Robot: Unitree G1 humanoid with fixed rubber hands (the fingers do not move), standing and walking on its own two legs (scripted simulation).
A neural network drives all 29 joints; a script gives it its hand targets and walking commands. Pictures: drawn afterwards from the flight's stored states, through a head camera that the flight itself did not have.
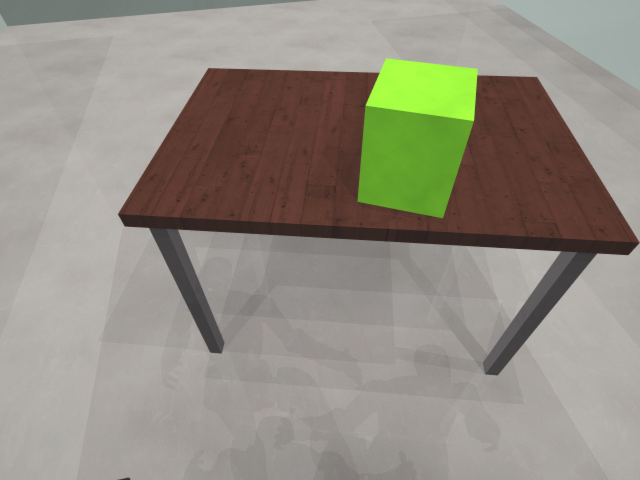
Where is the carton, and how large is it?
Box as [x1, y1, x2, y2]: [357, 58, 477, 217]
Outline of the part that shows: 386,58 365,106 357,201 442,217 473,122 477,69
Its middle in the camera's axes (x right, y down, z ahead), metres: +0.19 -0.20 +0.78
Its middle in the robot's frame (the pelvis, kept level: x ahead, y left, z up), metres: +0.74 -0.15 +0.03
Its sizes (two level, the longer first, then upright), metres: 0.191 0.176 0.219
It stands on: a table, 0.69 m high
